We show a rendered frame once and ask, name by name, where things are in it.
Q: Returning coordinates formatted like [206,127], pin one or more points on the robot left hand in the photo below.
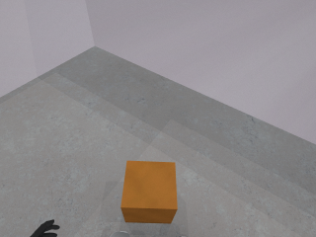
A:
[48,225]

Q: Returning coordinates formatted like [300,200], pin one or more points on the carton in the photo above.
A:
[149,193]

